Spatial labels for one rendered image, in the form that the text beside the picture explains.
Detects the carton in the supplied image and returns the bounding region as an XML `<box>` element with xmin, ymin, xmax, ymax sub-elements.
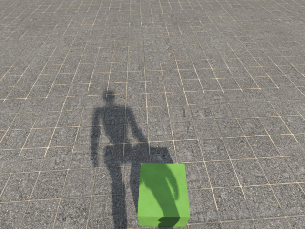
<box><xmin>137</xmin><ymin>163</ymin><xmax>190</xmax><ymax>227</ymax></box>

